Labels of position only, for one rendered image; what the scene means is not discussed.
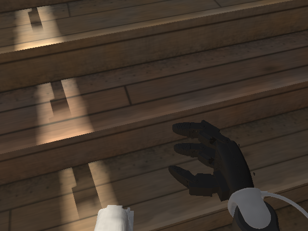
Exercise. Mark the left robot thigh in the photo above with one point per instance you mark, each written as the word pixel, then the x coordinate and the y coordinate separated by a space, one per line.
pixel 115 218

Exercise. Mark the right robot hand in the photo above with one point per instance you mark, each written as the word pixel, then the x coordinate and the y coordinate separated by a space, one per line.
pixel 231 172

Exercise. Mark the robot right forearm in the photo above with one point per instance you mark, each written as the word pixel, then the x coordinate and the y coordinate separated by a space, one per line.
pixel 250 212

